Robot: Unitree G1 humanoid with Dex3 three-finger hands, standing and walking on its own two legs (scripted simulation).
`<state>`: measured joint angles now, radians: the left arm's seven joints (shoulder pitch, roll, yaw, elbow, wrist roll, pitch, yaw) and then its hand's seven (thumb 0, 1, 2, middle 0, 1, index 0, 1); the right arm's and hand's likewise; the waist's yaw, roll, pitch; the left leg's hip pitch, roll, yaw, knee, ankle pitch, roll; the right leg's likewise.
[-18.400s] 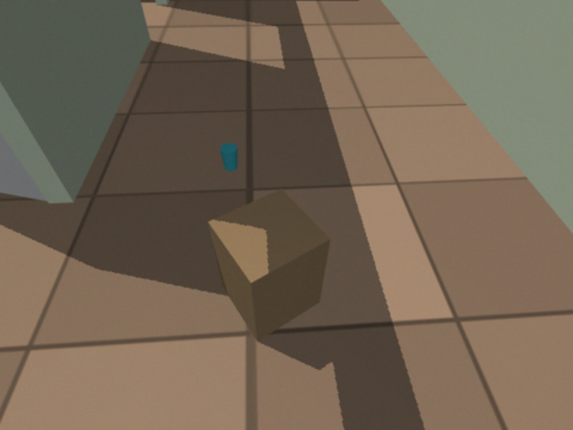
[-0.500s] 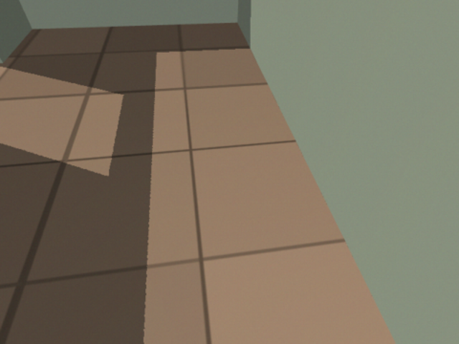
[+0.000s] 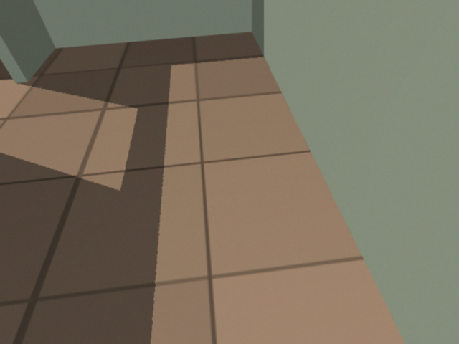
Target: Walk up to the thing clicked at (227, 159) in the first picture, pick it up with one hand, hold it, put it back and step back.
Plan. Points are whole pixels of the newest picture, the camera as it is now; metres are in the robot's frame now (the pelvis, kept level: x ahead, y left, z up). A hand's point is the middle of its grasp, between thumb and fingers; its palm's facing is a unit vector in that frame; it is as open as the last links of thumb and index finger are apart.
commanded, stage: walk up
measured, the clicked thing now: out of the picture -0.11 +0.95 -0.71
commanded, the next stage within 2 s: none
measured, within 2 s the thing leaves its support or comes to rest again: neither
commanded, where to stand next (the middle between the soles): +1.04 +0.07 m, yaw +1 degrees
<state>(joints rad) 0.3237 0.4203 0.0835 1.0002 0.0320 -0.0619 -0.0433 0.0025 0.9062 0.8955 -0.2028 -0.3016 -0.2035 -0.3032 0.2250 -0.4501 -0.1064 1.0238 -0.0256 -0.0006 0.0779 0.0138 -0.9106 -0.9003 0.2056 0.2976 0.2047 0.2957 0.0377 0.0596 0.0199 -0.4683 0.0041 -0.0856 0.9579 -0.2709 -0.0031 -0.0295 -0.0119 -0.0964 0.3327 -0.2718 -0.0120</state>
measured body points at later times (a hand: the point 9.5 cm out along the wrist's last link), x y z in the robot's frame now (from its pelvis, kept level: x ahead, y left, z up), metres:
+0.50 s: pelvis +0.24 +0.03 -0.01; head +0.25 +0.05 +0.44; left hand +0.29 +0.35 -0.13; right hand +0.34 -0.27 -0.10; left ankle +0.23 +0.14 -0.74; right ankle +0.32 -0.12 -0.70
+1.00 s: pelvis +0.48 +0.01 -0.01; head +0.50 +0.01 +0.44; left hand +0.50 +0.34 -0.11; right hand +0.58 -0.30 -0.13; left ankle +0.59 +0.16 -0.72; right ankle +0.45 -0.12 -0.74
